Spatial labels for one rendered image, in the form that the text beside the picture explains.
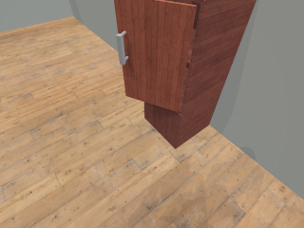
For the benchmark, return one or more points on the cupboard door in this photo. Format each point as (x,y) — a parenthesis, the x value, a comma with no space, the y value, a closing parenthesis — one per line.
(157,42)

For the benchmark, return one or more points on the handle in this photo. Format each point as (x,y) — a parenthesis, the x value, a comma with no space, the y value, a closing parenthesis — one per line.
(120,46)

